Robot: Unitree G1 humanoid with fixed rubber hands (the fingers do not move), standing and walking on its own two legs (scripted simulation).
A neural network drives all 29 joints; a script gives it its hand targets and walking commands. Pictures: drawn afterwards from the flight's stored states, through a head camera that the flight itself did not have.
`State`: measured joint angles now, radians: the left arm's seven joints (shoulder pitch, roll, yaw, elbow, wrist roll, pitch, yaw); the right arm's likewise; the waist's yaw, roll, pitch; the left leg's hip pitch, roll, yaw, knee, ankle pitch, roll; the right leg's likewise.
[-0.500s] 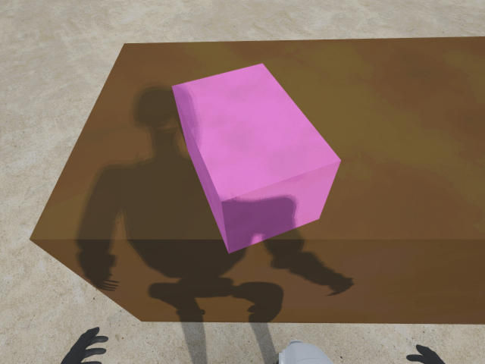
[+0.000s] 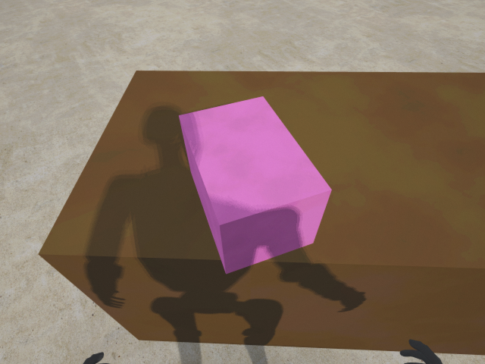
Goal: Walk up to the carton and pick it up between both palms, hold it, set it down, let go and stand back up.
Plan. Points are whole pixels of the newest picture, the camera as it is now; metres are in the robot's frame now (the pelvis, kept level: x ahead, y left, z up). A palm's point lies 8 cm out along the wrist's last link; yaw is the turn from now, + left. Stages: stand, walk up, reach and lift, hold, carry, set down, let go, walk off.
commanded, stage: walk up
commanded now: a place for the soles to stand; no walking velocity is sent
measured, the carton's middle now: (245, 179) +0.46 +0.01 +0.02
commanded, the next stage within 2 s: reach and lift in 0.42 s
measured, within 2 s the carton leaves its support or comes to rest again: neither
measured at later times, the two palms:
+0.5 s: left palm out of the picture +0.10 +0.29 -0.11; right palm out of the picture +0.11 -0.30 -0.12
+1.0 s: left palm (87, 363) +0.15 +0.26 -0.05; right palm out of the picture +0.14 -0.30 -0.06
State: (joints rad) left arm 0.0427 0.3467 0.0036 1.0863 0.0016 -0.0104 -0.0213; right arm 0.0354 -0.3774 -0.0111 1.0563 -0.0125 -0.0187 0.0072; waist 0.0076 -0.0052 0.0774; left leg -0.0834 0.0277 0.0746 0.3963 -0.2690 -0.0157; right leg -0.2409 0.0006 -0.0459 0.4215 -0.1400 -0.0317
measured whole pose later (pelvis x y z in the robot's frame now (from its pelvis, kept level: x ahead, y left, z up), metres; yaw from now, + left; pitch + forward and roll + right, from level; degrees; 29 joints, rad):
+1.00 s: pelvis +0.00 -0.02 +0.00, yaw +2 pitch -8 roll +0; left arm 0.23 0.26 0.08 0.21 0.06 0.53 0.07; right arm 0.28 -0.36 -0.11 0.50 0.02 0.08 0.15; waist -0.01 -0.01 0.12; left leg -0.01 0.06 0.03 0.46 -0.31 -0.04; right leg -0.14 0.02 -0.09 0.45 -0.18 -0.06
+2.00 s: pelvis +0.02 -0.01 +0.01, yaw +1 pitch -6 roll +0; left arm 0.48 -0.01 -0.09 -0.32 0.03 0.30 0.25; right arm 0.40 -0.46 -0.06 0.15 0.31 -0.02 0.25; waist 0.02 0.00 0.04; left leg 0.05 0.06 0.04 0.29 -0.24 -0.04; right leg -0.09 0.03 -0.08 0.31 -0.12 -0.06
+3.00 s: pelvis +0.01 -0.02 +0.01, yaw -1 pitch -3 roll +0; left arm -0.02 -0.03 0.06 -0.39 -0.01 0.73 0.30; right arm -0.18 -0.49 0.05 0.23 0.47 0.22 0.11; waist 0.02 -0.02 0.04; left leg 0.00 0.08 0.07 0.30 -0.23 -0.05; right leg -0.15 0.06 -0.05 0.30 -0.10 -0.07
